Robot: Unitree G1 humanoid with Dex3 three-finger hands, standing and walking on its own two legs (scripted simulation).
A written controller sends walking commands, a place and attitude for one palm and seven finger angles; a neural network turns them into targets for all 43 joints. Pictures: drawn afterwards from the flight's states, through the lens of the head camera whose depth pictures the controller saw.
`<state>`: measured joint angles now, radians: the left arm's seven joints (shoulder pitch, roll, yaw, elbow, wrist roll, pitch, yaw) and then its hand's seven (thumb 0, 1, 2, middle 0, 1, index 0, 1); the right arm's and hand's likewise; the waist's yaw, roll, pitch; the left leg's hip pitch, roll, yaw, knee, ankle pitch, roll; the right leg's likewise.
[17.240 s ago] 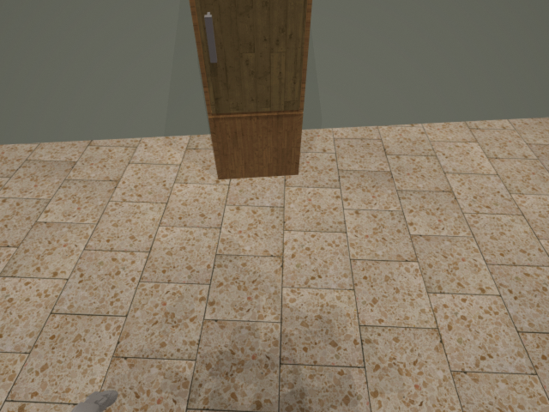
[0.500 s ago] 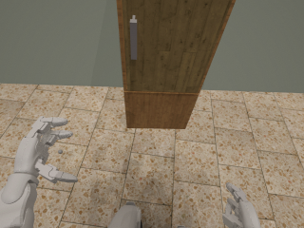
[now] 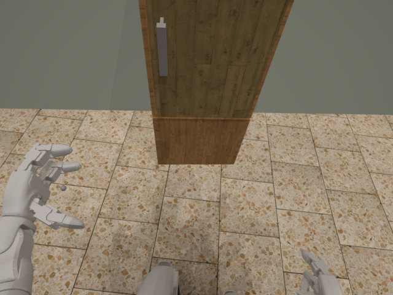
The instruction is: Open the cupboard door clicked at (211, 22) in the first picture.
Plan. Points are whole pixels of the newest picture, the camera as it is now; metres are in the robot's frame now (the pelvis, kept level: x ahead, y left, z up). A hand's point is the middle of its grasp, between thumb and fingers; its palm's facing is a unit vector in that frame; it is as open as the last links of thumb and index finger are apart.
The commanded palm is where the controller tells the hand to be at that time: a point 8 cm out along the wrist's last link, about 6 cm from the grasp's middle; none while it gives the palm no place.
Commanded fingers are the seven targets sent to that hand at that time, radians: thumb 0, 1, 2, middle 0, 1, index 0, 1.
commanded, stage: raise the hand with hooked fingers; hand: left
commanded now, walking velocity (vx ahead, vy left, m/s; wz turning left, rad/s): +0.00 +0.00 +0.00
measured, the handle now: (162, 47) +0.78 +0.15 +0.05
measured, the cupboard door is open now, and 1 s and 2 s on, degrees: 0 0 0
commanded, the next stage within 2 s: move the hooked fingers beside the handle in 0.20 s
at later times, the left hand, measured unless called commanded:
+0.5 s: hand (78, 169) +0.33 +0.26 +0.05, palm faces +0.09 -1.00 +0.00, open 14.0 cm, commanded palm +0.32 +0.30 +0.06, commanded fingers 0.00 -0.50 0.30 -0.30 -1.20 -0.30 -1.20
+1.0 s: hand (111, 114) +0.48 +0.23 +0.05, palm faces +0.09 -1.00 +0.00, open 14.0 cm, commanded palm +0.46 +0.28 +0.05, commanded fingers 0.00 -0.50 0.30 -0.30 -1.20 -0.30 -1.20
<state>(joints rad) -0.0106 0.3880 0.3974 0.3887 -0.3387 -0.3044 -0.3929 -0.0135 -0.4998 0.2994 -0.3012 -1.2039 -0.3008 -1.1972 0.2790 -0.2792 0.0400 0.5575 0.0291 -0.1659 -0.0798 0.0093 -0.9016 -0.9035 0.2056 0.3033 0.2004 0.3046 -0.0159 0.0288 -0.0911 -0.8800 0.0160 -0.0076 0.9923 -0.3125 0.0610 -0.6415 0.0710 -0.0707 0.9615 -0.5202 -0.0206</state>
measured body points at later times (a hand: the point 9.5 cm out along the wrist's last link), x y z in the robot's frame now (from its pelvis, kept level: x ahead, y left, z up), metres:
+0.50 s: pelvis +0.00 -0.01 -0.01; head +0.06 +0.01 +0.43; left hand +0.32 +0.31 +0.06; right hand +0.16 -0.26 -0.09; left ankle +0.10 +0.08 -0.67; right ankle -0.02 -0.12 -0.67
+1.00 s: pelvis +0.01 -0.01 -0.02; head +0.12 +0.01 +0.42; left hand +0.47 +0.28 +0.06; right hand +0.04 -0.28 -0.12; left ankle +0.10 +0.08 -0.67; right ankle -0.02 -0.12 -0.67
